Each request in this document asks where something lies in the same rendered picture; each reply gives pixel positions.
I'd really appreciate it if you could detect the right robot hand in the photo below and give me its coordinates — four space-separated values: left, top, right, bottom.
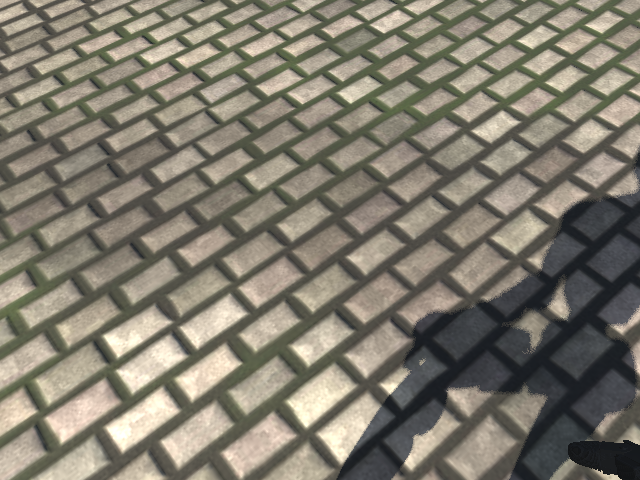
568 440 640 480

